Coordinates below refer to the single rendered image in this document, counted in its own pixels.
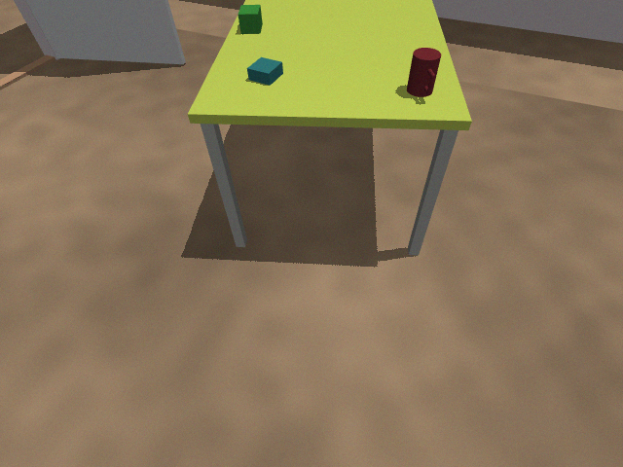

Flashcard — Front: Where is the table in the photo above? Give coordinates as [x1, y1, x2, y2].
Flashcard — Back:
[188, 0, 472, 256]

